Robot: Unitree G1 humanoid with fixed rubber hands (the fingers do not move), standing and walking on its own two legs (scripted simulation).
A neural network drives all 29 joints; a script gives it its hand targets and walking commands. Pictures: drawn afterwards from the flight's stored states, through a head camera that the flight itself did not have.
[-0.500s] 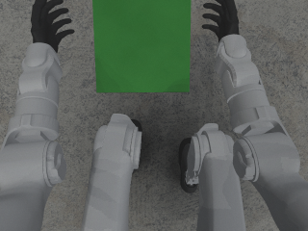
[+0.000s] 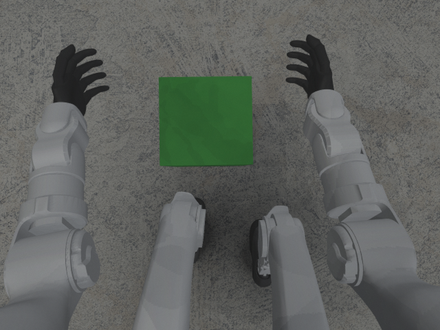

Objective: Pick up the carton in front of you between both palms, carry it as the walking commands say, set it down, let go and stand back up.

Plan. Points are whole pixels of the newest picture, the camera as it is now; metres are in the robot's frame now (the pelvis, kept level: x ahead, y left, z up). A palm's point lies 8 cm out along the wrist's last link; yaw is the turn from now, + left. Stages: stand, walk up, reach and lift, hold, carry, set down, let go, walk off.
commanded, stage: set down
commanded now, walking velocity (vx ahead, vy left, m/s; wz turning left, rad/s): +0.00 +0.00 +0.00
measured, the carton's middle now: (207, 129) +0.46 +0.09 -0.40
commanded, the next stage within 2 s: let go in 0.30 s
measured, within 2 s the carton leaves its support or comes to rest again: neither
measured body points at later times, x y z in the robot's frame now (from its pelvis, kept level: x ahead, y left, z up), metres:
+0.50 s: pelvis +0.04 +0.01 +0.14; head +0.30 +0.05 +0.50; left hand +0.43 +0.30 +0.02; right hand +0.48 -0.11 +0.02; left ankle +0.12 +0.11 -0.49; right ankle +0.07 -0.12 -0.49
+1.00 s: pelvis +0.10 +0.01 +0.24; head +0.21 +0.01 +0.68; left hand +0.29 +0.26 +0.15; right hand +0.34 -0.19 +0.14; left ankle +0.12 +0.11 -0.49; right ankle +0.07 -0.12 -0.49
